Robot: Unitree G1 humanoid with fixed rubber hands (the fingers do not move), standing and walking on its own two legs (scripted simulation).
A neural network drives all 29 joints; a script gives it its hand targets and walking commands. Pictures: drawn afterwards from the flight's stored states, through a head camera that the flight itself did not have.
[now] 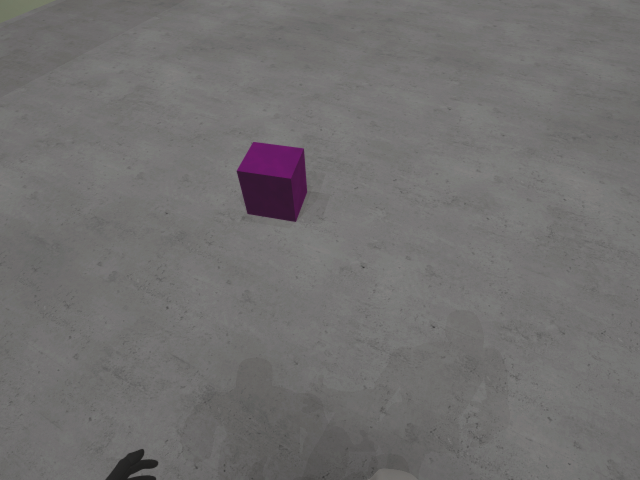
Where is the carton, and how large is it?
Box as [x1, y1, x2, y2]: [237, 142, 306, 221]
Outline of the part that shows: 253,142 237,169 247,213 295,221 306,193 303,148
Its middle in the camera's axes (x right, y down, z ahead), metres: -0.19 -0.23 +1.62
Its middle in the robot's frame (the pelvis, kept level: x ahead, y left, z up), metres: +1.28 +0.19 -0.62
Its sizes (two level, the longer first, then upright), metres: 0.219 0.187 0.244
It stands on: the floor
